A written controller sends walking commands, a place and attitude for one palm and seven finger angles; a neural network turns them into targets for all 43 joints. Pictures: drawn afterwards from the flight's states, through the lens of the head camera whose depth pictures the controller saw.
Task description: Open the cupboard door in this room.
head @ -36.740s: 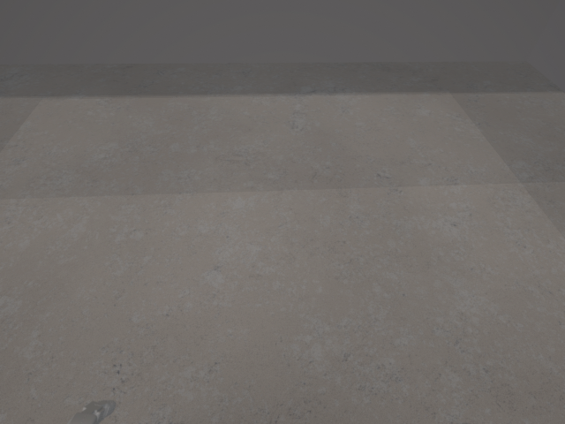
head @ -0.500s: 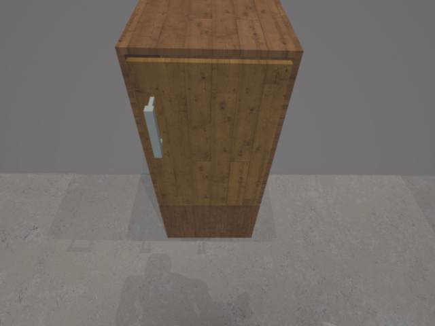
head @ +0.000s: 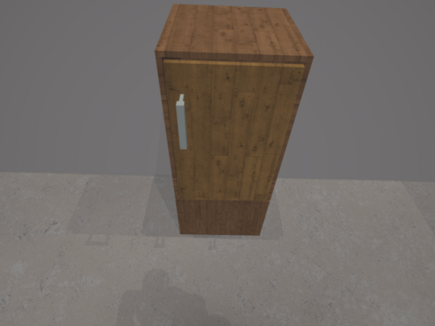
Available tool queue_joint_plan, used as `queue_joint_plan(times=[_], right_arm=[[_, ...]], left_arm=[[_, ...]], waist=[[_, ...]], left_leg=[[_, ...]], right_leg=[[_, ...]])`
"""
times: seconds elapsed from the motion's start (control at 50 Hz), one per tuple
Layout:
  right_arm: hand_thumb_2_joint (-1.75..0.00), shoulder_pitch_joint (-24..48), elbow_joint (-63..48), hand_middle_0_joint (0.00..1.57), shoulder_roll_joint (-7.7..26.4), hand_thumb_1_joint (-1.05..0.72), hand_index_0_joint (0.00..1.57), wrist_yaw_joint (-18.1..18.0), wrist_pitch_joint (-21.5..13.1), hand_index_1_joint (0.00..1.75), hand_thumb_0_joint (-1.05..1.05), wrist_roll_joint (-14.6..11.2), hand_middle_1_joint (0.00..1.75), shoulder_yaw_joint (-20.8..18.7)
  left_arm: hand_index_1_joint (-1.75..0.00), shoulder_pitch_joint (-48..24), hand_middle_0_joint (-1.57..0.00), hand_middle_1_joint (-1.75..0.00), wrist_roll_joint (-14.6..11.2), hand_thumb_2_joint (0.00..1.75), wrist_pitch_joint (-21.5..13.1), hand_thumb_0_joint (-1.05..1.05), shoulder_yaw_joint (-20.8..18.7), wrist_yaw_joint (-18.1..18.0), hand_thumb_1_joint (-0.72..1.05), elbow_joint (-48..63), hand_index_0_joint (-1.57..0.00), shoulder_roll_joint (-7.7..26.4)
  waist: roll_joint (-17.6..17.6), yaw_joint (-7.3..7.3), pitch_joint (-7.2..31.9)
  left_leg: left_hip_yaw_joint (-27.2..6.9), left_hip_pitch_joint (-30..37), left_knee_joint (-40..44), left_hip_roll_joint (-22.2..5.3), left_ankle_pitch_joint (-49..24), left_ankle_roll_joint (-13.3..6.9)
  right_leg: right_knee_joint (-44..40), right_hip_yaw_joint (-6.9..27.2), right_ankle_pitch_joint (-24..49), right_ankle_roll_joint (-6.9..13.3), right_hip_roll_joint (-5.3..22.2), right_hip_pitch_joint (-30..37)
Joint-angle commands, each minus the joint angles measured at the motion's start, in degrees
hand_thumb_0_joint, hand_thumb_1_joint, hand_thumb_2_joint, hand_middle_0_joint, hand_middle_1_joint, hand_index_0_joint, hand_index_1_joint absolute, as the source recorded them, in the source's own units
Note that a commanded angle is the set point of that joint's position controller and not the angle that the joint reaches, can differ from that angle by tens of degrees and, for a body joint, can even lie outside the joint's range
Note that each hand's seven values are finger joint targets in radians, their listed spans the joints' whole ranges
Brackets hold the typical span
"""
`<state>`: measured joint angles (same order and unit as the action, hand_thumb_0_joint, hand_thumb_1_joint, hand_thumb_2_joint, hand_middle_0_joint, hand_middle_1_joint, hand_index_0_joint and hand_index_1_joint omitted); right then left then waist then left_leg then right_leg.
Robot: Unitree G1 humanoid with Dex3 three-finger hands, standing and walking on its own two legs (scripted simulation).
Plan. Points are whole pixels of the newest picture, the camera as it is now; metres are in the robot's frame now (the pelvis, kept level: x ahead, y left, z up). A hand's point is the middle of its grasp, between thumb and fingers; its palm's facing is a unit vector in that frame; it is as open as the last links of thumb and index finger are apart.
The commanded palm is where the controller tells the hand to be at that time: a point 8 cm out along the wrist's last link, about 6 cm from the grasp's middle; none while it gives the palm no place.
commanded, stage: come to a stop and stand still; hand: left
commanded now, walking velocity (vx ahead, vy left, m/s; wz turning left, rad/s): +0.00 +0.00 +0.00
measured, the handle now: (182, 122) +0.66 +0.13 +0.00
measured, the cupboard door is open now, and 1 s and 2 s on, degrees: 0 0 0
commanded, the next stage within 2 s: look again from close up in 0.60 s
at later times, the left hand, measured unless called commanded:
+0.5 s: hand out of the picture -0.06 +0.20 -0.17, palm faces +0.02 -0.98 -0.18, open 7.4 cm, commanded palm none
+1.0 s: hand out of the picture -0.06 +0.17 -0.17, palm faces +0.00 -0.98 -0.18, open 7.4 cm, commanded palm none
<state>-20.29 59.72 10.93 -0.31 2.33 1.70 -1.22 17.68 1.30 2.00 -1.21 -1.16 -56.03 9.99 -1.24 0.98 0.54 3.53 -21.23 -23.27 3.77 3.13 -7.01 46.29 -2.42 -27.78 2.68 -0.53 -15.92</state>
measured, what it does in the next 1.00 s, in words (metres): steps on the spot: right foot, then left foot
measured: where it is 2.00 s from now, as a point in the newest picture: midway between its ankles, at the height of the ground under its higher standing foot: outside the picture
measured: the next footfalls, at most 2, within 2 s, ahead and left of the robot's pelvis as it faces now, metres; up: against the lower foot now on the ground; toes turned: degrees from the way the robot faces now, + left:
right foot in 0.08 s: -0.05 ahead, -0.10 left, +0.00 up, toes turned -2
left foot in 0.28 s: +0.02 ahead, +0.12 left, +0.00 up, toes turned -1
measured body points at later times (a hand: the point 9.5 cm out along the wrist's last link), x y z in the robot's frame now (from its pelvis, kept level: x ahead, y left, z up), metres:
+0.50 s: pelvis -0.06 +0.03 +0.01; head -0.05 +0.03 +0.46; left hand -0.06 +0.25 -0.15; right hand -0.05 -0.20 -0.15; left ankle -0.02 +0.12 -0.73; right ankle -0.09 -0.09 -0.73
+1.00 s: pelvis -0.05 +0.01 +0.01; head -0.03 +0.00 +0.46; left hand -0.06 +0.22 -0.15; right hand -0.05 -0.21 -0.16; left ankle -0.02 +0.12 -0.73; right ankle -0.09 -0.10 -0.73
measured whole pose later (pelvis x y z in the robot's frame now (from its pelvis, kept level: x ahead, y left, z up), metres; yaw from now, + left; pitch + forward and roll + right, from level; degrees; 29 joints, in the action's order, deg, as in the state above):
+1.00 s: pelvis -0.05 +0.01 +0.01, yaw -1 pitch +0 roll +1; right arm -16.6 64.2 8.7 -1.1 -0.7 0.6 1.1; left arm 18.4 0.7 -1.1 1.0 -1.5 -63.8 8.1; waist 0.4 0.0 -1.3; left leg 0.4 -14.2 -25.2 1.3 10.8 -0.8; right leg 26.9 -1.7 -18.0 1.3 0.0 -8.7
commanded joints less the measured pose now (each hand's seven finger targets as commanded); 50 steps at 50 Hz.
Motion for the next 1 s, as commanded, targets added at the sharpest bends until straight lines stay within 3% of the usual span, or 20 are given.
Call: queue_joint_plan(times=[0.0, 0.02, 0.04, 0.06, 0.08, 0.1, 0.12, 0.14, 0.18, 0.22, 0.24, 0.26, 0.28, 0.3, 0.32, 0.34, 0.4, 0.48, 0.66, 0.98], right_arm=[[-0.90, 0.29, -3.76, 0.20, 8.86, -0.90, 0.20, -0.83, -1.75, 0.30, 0.00, -0.03, 0.30, -2.48], [-0.90, -0.08, -3.24, 0.20, 8.61, -0.90, 0.20, -0.70, -1.37, 0.30, 0.00, -0.19, 0.30, -2.68], [-0.90, 0.14, -3.06, 0.20, 7.27, -0.90, 0.20, -0.56, -1.16, 0.30, 0.00, -0.51, 0.30, -2.55], [-0.90, -0.10, -3.85, 0.20, 4.71, -0.90, 0.20, -0.83, -0.74, 0.30, 0.00, -1.02, 0.30, -2.22], [-0.90, 0.90, -4.26, 0.20, 4.47, -0.90, 0.20, -0.84, -0.18, 0.30, 0.00, -0.65, 0.30, -2.55], [-0.90, 0.25, -4.14, 0.20, 6.07, -0.90, 0.20, -0.48, -0.02, 0.30, 0.00, -0.38, 0.30, -3.26], [-0.90, -0.52, -2.80, 0.20, 5.88, -0.90, 0.20, -0.05, -0.41, 0.30, 0.00, -0.40, 0.30, -2.98], [-0.90, -0.87, -2.78, 0.20, 6.05, -0.90, 0.20, 0.11, -0.83, 0.30, 0.00, -0.83, 0.30, -2.84], [-0.90, 1.34, -3.78, 0.20, 5.13, -0.90, 0.20, 0.18, -2.41, 0.30, 0.00, -1.38, 0.30, -1.94], [-0.90, 0.68, -2.71, 0.20, 2.62, -0.90, 0.20, -0.29, -3.08, 0.30, 0.00, -1.28, 0.30, -0.96], [-0.90, 0.41, -2.19, 0.20, 3.19, -0.90, 0.20, -0.58, -3.59, 0.30, 0.00, -1.30, 0.30, -0.60], [-0.90, 0.07, -2.08, 0.20, 4.84, -0.90, 0.20, -1.06, -4.29, 0.30, 0.00, -0.92, 0.30, -0.48], [-0.90, 0.55, -2.67, 0.20, 6.50, -0.90, 0.20, -1.58, -4.53, 0.30, 0.00, -0.69, 0.30, -0.48], [-0.90, 1.53, -3.15, 0.20, 7.44, -0.90, 0.20, -1.84, -4.37, 0.30, 0.00, -0.50, 0.30, -0.54], [-0.90, 2.06, -2.03, 0.20, 6.31, -0.90, 0.20, -1.74, -4.57, 0.30, 0.00, -0.69, 0.30, -0.32], [-0.90, 2.75, -2.16, 0.20, 6.57, -0.90, 0.20, -1.91, -4.56, 0.30, 0.00, -0.88, 0.30, -0.24], [-0.90, 2.80, -1.60, 0.20, 5.77, -0.90, 0.20, -1.95, -4.62, 0.30, 0.00, -0.99, 0.30, 0.07], [-0.90, 2.84, -0.56, 0.20, 5.07, -0.90, 0.20, -1.62, -4.37, 0.30, 0.00, -0.97, 0.30, 0.27], [-0.90, 2.24, 0.82, 0.20, 4.26, -0.90, 0.20, -1.16, -3.85, 0.30, 0.00, -0.93, 0.30, 0.77], [-0.90, 1.43, 2.61, 0.20, 3.19, -0.90, 0.20, -1.57, -4.30, 0.30, 0.00, -1.25, 0.30, 1.43]], left_arm=[[-0.30, 12.47, -0.20, -0.30, -0.43, 0.90, 0.10, 0.00, -0.95, -0.46, 0.90, -2.28, -0.20, 4.84], [-0.30, 14.76, -0.20, -0.30, -0.31, 0.90, 0.02, 0.00, -0.99, -0.58, 0.90, -3.28, -0.20, 4.58], [-0.30, 15.87, -0.20, -0.30, 0.09, 0.90, -0.40, 0.00, -1.05, -0.92, 0.90, -3.89, -0.20, 5.58], [-0.30, 14.58, -0.20, -0.30, 0.59, 0.90, -0.56, 0.00, -1.47, -1.21, 0.90, -3.58, -0.20, 8.61], [-0.30, 7.59, -0.20, -0.30, 0.80, 0.90, -0.57, 0.00, -1.87, -1.46, 0.90, -1.45, -0.20, 10.45], [-0.30, -1.99, -0.20, -0.30, 0.55, 0.90, -1.15, 0.00, -1.62, -1.73, 0.90, 1.25, -0.20, 9.69], [-0.30, -6.64, -0.20, -0.30, -0.05, 0.90, -2.33, 0.00, -1.00, -1.93, 0.90, 2.64, -0.20, 7.46], [-0.30, -7.25, -0.20, -0.30, -0.24, 0.90, -3.13, 0.00, -1.15, -1.88, 0.90, 2.90, -0.20, 8.38], [-0.30, -3.31, -0.20, -0.30, 0.11, 0.90, -4.14, 0.00, -0.79, -1.48, 0.90, 1.29, -0.20, 8.18], [-0.30, 1.92, -0.20, -0.30, 0.01, 0.90, -3.63, 0.00, -0.10, -1.06, 0.90, -1.68, -0.20, 7.41], [-0.30, 3.35, -0.20, -0.30, -0.14, 0.90, -3.14, 0.00, 0.27, -0.81, 0.90, -2.36, -0.20, 5.85], [-0.30, 5.92, -0.20, -0.30, -0.44, 0.90, -2.67, 0.00, 0.31, -0.78, 0.90, -2.95, -0.20, 4.39], [-0.30, 7.39, -0.20, -0.30, -0.65, 0.90, -2.64, 0.00, 0.34, -0.71, 0.90, -3.02, -0.20, 3.87], [-0.30, 6.96, -0.20, -0.30, -0.44, 0.90, -2.85, 0.00, 0.26, -0.65, 0.90, -2.76, -0.20, 3.69], [-0.30, 6.06, -0.20, -0.30, -0.38, 0.90, -2.43, 0.00, 0.13, -0.71, 0.90, -4.35, -0.20, 4.32], [-0.30, 6.64, -0.20, -0.30, -0.37, 0.90, -2.32, 0.00, 0.31, -0.65, 0.90, -4.75, -0.20, 4.51], [-0.30, 5.48, -0.20, -0.30, -0.21, 0.90, -2.61, 0.00, 0.55, -0.42, 0.90, -5.10, -0.20, 4.01], [-0.30, 4.52, -0.20, -0.30, -0.25, 0.90, -2.73, 0.00, 0.69, -0.28, 0.90, -5.36, -0.20, 4.29], [-0.30, 3.70, -0.20, -0.30, -0.32, 0.90, -3.16, 0.00, 0.82, -0.38, 0.90, -5.34, -0.20, 5.03], [-0.30, 4.55, -0.20, -0.30, -0.62, 0.90, -3.82, 0.00, 1.15, -0.76, 0.90, -6.32, -0.20, 4.50]], waist=[[-4.25, -2.39, -1.94], [-1.61, -2.85, -2.50], [1.73, -2.74, -2.49], [11.33, -1.26, -2.81], [14.22, 0.32, -7.05], [10.69, 3.30, -8.13], [8.50, 4.25, -7.88], [8.04, 4.51, -6.50], [6.32, 2.50, -8.41], [4.08, 1.16, -6.38], [-0.66, 0.11, -6.82], [-6.52, -1.31, -5.81], [-8.11, -2.29, -4.42], [-4.91, -2.71, -5.11], [-7.17, -2.54, -2.95], [-7.66, -3.02, -2.34], [-1.05, -2.60, -1.91], [1.33, -1.91, -2.78], [1.77, -1.27, -5.72], [1.98, -1.23, -3.41]], left_leg=[[-17.56, 2.16, 20.20, -11.82, 28.96, 3.81], [-14.36, 0.70, 18.35, -10.04, 26.82, 6.23], [-9.67, -0.11, 11.89, -6.96, 21.55, 8.21], [-3.55, 0.39, -0.75, -1.44, 16.59, 9.77], [-3.25, 2.59, -15.36, 0.28, 14.66, 8.48], [-5.98, 1.95, -25.83, -1.62, 15.73, 7.65], [-6.34, 0.26, -28.20, -3.68, 14.10, 6.44], [-5.80, 1.94, -27.52, -3.80, 12.86, 6.05], [-4.00, 1.54, -17.93, -4.71, 15.23, 5.48], [-3.15, 8.85, -2.94, -4.33, 11.63, 5.66], [-7.24, 10.58, 0.29, -6.03, 6.77, 4.83], [-14.48, 10.04, 3.29, -11.31, 4.71, 2.57], [-18.96, 7.61, 6.69, -15.35, 7.28, 0.17], [-19.35, 3.56, 7.06, -15.91, 9.91, -0.32], [-20.41, 4.69, 10.00, -13.72, 12.00, 0.35], [-19.88, 5.84, 10.51, -13.53, 12.96, 0.35], [-16.87, 5.89, 9.26, -12.36, 13.57, 1.07], [-13.87, 5.18, 8.80, -10.22, 16.39, 2.87], [-10.50, 4.83, 6.22, -8.16, 15.38, 4.03], [-7.81, 8.79, 1.16, -8.28, 1.41, 4.46]], right_leg=[[-18.35, -3.04, -2.71, 1.92, -2.46, 6.70], [-25.58, -1.98, -0.02, 2.80, -2.19, 10.32], [-31.74, 3.78, -0.43, 4.44, 1.94, 11.26], [-37.52, 15.03, -7.98, 7.74, 10.44, 5.57], [-42.80, 21.19, -12.33, 12.44, 19.02, -7.07], [-42.45, 19.12, -7.49, 13.22, 19.84, -12.31], [-39.82, 13.51, -0.78, 10.75, 16.05, -10.59], [-38.24, 11.55, 2.63, 9.49, 14.09, -9.19], [-33.44, 9.94, 10.52, 8.03, 12.93, -4.21], [-26.00, 7.94, 12.64, 4.56, 10.74, -2.76], [-22.09, 6.12, 11.35, 2.08, 7.50, -3.26], [-18.95, 4.44, 8.06, 0.00, 4.31, -3.84], [-18.32, 2.71, 5.96, -1.17, 3.24, -1.98], [-19.86, 2.94, 6.74, -1.19, 2.82, 0.54], [-18.15, 2.49, 7.84, -0.96, 2.81, 2.57], [-17.74, 2.74, 7.50, -0.95, 2.89, 2.31], [-21.35, 3.95, 10.56, -0.79, 3.91, 3.90], [-23.61, 4.46, 10.89, -0.65, 5.00, 4.41], [-26.23, 6.47, 6.81, 0.17, 6.07, 1.41], [-25.95, 6.42, 16.82, 0.07, 6.58, 3.63]])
